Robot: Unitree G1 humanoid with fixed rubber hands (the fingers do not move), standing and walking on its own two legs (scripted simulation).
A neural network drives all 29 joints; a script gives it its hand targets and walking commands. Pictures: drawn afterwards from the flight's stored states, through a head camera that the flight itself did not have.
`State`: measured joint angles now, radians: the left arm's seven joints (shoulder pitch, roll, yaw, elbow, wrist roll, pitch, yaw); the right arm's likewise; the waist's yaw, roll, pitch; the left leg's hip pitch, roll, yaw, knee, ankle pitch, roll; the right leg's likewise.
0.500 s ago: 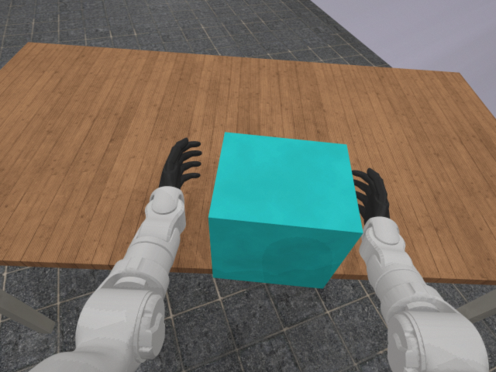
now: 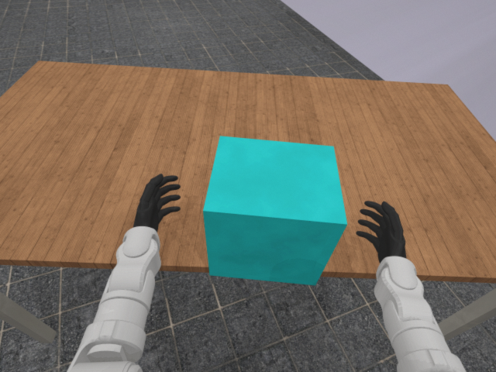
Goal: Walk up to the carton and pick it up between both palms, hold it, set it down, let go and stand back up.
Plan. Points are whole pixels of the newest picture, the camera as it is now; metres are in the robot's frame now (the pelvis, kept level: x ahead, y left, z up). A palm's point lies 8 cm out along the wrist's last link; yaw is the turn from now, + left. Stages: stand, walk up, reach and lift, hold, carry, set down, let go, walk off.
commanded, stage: set down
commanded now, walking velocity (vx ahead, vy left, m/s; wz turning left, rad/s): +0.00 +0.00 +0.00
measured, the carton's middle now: (269, 213) +0.39 +0.00 +0.04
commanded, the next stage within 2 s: none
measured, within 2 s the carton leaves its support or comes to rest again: neither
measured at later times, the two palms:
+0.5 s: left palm (120, 266) +0.26 +0.22 +0.06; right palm (416, 303) +0.23 -0.21 +0.05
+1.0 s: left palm (113, 292) +0.23 +0.22 +0.05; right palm (419, 323) +0.21 -0.22 +0.04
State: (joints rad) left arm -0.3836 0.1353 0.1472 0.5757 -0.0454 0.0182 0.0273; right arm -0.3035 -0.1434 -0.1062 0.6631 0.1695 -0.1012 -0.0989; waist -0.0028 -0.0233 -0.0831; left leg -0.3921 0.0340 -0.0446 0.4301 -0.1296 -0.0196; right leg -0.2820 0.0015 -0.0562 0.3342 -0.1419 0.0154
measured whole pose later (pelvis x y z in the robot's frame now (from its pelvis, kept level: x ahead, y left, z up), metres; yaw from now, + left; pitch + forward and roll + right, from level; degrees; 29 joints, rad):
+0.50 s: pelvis +0.01 -0.02 +0.00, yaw +0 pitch +0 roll -1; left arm 0.08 0.19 0.15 0.06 -0.12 0.23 -0.04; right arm 0.27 -0.10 -0.01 -0.02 0.17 0.10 -0.15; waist 0.02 -0.02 -0.08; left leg -0.23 0.03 -0.04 0.35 -0.13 -0.02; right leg -0.15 0.00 -0.06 0.33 -0.18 0.00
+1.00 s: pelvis +0.02 -0.02 +0.00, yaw +0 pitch -1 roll +0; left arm 0.24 0.20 0.14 -0.05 -0.12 0.23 -0.06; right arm 0.43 -0.09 0.00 -0.14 0.17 0.14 -0.15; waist 0.04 -0.02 -0.04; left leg -0.18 0.03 -0.04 0.33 -0.13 -0.03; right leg -0.12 0.00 -0.06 0.33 -0.20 -0.01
